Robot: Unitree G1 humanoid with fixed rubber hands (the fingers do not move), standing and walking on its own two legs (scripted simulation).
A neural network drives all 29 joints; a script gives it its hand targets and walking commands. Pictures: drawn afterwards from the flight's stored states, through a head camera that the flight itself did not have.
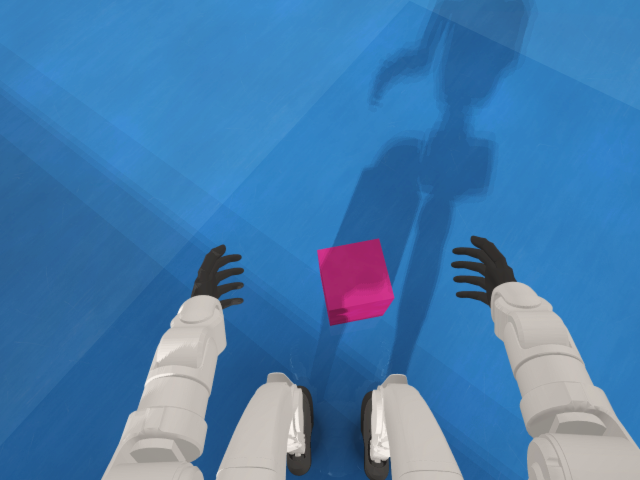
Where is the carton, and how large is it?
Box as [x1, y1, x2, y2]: [317, 239, 393, 325]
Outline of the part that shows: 378,239 317,250 320,275 330,325 382,315 393,299 393,294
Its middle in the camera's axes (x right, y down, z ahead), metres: +0.09 +0.12 +1.01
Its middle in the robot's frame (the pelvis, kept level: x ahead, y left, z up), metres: +0.48 -0.04 -0.57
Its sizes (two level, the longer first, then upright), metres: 0.151 0.147 0.232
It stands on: the floor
